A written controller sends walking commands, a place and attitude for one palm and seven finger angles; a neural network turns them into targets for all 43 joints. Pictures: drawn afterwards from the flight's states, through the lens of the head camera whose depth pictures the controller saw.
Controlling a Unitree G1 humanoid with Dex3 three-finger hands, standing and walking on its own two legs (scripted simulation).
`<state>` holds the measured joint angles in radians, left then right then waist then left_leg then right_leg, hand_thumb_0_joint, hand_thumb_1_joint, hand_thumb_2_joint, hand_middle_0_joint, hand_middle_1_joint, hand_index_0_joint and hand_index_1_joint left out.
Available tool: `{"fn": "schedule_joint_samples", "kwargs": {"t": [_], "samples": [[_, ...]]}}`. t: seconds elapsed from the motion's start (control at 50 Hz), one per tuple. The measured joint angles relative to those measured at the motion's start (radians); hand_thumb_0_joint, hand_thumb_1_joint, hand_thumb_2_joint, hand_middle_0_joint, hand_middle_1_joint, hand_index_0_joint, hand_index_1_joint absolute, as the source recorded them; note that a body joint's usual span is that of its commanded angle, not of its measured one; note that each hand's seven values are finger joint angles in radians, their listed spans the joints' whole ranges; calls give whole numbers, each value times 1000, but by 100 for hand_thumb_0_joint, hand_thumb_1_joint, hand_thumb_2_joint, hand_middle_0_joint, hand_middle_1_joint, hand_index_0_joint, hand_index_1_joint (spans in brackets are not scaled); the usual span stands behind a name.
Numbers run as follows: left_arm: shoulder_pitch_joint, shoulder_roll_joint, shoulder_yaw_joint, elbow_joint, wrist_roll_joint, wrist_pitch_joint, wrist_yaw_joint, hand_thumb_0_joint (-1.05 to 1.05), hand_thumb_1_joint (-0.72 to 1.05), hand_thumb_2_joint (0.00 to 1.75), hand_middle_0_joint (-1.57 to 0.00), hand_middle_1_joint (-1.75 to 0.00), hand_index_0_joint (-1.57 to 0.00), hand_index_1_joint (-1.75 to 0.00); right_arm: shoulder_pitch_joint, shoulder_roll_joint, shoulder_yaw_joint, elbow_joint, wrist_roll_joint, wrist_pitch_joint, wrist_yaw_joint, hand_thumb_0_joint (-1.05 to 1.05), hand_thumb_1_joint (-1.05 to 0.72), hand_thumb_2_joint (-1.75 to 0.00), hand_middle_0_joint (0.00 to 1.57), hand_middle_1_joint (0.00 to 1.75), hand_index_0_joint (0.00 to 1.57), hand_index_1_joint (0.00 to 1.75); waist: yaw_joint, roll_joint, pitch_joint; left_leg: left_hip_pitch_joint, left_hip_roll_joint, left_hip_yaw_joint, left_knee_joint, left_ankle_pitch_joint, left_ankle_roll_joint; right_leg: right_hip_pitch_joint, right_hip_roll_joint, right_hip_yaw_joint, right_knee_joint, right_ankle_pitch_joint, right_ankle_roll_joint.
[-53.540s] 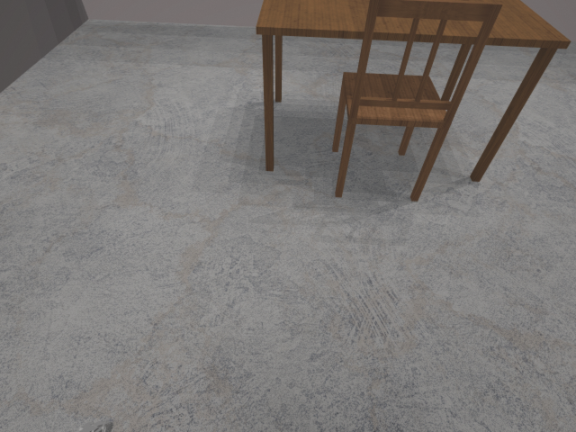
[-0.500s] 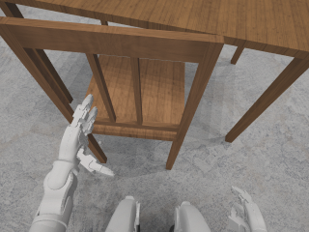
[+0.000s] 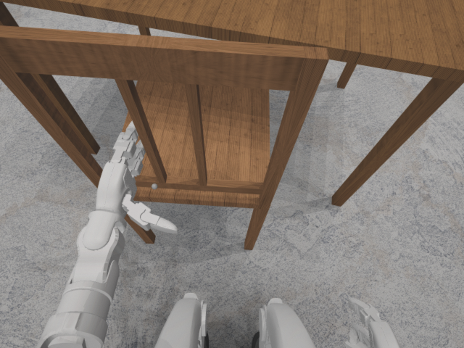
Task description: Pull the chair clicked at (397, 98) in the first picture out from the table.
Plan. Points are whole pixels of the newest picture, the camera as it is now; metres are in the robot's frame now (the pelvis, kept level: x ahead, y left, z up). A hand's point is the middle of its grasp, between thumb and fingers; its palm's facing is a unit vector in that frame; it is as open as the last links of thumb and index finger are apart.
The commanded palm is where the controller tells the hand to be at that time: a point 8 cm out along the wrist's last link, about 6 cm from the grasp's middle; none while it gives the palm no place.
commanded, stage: push the fingers through the gap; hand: left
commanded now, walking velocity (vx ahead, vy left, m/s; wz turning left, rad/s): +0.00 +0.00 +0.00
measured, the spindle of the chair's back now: (147, 140) +0.46 +0.16 +0.04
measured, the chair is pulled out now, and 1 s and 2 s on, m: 0.13 0.13 0.13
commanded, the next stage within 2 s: hook a spindle and tug to test in 0.84 s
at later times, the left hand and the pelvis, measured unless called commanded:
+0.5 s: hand (157, 160) +0.43 +0.14 +0.02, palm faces -0.06 -1.00 -0.05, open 17.0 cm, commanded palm +0.40 +0.19 +0.02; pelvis +0.00 +0.00 +0.00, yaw +0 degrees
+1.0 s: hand (155, 164) +0.42 +0.15 +0.02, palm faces -0.06 -1.00 -0.04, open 16.9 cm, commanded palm +0.40 +0.19 +0.02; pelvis +0.00 +0.00 +0.00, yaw -1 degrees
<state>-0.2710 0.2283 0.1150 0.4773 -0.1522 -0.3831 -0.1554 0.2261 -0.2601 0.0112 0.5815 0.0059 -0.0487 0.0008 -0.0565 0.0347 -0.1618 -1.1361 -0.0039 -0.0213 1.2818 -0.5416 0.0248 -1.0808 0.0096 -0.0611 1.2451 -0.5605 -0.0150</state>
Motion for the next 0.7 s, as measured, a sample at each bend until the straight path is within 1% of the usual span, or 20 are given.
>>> {"fn": "schedule_joint_samples", "kwargs": {"t": [0.14,0.34,0.48,0.56,0.7], "samples": [[-51,6,24,58,11,-13,19,-2,-50,30,-6,-8,-6,-8,3,4,0,-1,-4,11,7,1,-90,-90,20,30,20,30,-10,-1,1,-7,3,4,1,0,-1,-11,2,4,5,0,-2],[-149,27,58,165,12,-27,4,-2,-50,30,-6,-8,-6,-8,5,0,2,13,-4,20,8,1,-90,-90,20,30,20,30,-20,1,4,-28,5,0,7,2,-5,-31,5,1,10,2,-5],[-222,46,90,234,16,-34,-1,-2,-50,30,-6,-8,-6,-8,13,-4,1,22,-8,22,10,1,-90,-90,20,30,20,30,-32,3,5,-50,8,-1,15,2,-5,-53,7,-1,16,4,-6],[-229,46,96,239,14,-34,-5,-2,-50,30,-6,-8,-6,-8,25,-5,-3,21,-8,31,17,1,-90,-90,20,30,20,30,-35,5,4,-49,9,4,9,3,-4,-54,9,4,11,6,-4],[-188,34,94,221,18,-40,3,-2,-50,30,-6,-8,-6,-8,44,-3,-4,15,-7,42,25,1,-90,-90,20,30,20,30,-36,6,0,-32,10,11,-7,4,-1,-40,10,12,-4,10,-1]]}}
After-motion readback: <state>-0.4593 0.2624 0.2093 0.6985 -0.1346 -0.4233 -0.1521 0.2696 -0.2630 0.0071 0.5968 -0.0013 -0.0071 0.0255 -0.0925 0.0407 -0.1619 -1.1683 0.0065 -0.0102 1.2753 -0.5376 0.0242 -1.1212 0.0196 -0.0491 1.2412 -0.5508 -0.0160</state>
